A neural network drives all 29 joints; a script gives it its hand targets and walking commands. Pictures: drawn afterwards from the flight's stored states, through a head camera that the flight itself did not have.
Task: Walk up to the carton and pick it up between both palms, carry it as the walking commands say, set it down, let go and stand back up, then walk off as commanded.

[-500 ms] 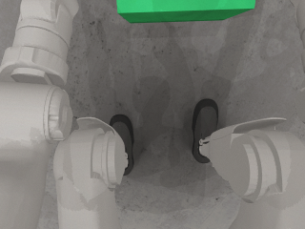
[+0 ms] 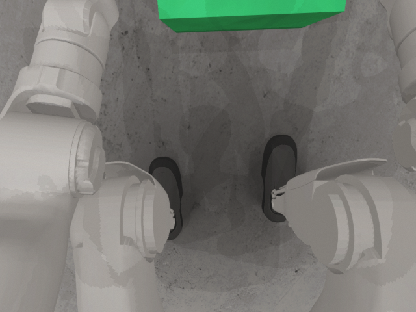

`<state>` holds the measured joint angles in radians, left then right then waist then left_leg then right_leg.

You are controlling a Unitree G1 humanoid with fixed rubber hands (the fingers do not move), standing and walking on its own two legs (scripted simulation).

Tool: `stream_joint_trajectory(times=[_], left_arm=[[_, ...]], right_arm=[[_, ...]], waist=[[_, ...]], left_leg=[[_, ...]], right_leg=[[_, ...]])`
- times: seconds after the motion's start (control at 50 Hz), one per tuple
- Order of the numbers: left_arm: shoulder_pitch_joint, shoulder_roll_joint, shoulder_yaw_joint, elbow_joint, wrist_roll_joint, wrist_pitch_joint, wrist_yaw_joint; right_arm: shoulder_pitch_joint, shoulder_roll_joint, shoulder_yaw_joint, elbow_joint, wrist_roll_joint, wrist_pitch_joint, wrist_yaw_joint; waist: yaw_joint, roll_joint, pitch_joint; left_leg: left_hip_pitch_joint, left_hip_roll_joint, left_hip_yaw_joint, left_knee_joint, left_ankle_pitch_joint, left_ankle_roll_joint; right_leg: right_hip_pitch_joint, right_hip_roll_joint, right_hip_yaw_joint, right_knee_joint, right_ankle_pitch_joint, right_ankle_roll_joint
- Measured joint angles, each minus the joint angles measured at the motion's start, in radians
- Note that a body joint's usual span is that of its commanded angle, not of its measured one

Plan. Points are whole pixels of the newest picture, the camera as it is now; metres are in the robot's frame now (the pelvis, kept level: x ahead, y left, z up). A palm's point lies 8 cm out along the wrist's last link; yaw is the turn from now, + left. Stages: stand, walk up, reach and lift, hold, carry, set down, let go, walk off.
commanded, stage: reach and lift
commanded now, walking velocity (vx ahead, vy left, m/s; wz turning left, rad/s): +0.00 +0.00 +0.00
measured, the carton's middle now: out of the picture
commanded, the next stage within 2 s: none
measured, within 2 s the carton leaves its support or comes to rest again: leaves its support in 1.20 s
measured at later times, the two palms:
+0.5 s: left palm out of the picture +0.57 +0.11 -0.19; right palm out of the picture +0.55 -0.22 -0.19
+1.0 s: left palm out of the picture +0.57 +0.11 -0.19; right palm out of the picture +0.56 -0.23 -0.19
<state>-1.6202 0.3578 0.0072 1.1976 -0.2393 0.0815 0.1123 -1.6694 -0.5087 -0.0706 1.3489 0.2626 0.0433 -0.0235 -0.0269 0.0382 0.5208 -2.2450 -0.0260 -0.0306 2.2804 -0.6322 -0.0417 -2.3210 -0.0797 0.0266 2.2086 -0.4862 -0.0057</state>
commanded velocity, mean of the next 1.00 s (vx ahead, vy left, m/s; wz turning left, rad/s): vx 0.00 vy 0.00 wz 0.00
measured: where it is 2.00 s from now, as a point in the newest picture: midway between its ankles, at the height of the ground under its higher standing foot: (220, 201)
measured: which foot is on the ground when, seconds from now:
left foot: down 0.00-1.00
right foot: down 0.00-1.00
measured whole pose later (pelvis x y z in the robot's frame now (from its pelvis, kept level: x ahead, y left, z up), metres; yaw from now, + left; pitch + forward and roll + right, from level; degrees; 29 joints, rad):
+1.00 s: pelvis +0.00 +0.00 +0.00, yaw +0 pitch +35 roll +1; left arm -1.58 0.30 0.17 1.08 -0.11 0.16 0.05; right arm -1.64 -0.47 -0.05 1.24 0.23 0.14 0.00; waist -0.05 0.03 0.50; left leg -2.25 -0.03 -0.04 2.29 -0.65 -0.05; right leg -2.33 -0.08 0.02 2.22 -0.50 -0.02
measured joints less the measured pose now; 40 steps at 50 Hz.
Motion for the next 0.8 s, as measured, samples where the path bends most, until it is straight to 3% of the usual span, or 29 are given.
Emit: stream_joint_trajectory(times=[0.5,0.8], left_arm=[[-0.042,-0.048,0.044,0.016,0.058,-0.014,-0.001],[0.019,-0.057,0.177,-0.090,0.145,0.055,-0.077]], right_arm=[[-0.024,0.035,0.059,0.000,0.007,-0.008,-0.029],[0.016,0.035,0.008,-0.080,-0.035,0.068,0.035]], waist=[[-0.007,-0.003,0.001],[-0.011,-0.016,-0.001]], left_leg=[[0.000,0.000,0.000,-0.022,0.008,-0.002],[0.004,0.000,-0.010,0.011,-0.014,-0.011]], right_leg=[[0.000,-0.001,-0.002,-0.019,0.005,-0.004],[-0.007,0.000,-0.009,0.018,-0.011,-0.019]])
